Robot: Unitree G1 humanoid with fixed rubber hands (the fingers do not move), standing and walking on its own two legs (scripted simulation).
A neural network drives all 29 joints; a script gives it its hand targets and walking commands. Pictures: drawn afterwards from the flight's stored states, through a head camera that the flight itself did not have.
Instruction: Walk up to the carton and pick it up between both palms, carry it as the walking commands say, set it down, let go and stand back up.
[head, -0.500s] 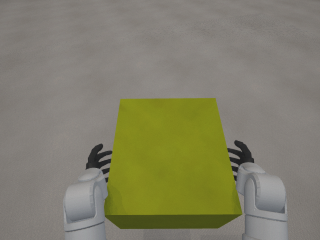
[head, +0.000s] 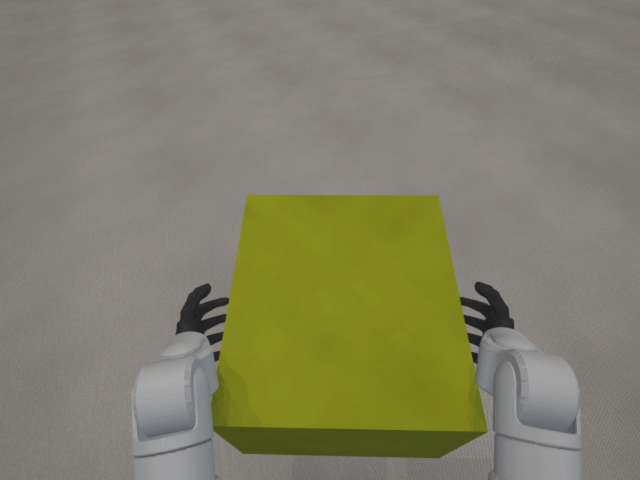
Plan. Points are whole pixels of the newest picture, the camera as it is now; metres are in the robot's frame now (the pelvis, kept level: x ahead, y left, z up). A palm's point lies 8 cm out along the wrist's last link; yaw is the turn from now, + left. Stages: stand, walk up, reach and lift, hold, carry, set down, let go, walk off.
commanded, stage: carry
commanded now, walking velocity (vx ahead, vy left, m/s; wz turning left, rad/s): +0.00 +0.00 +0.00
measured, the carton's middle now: (341, 324) +0.33 -0.01 +0.02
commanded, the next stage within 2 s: none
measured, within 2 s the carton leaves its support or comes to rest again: neither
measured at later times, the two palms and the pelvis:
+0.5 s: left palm (187, 332) +0.28 +0.18 +0.09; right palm (478, 325) +0.28 -0.16 +0.09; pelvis +0.02 +0.01 +0.00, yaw +0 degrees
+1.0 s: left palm (186, 322) +0.30 +0.18 +0.09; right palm (471, 316) +0.29 -0.16 +0.09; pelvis +0.04 +0.01 +0.00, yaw +0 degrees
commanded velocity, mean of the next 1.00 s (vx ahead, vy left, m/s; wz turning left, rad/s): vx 0.00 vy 0.00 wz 0.00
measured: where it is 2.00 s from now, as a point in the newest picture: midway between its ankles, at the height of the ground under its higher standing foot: outside the picture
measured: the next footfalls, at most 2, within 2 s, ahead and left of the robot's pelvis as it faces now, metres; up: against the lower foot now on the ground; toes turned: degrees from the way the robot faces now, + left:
none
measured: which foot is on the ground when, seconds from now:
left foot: down 0.00-1.00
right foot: down 0.00-1.00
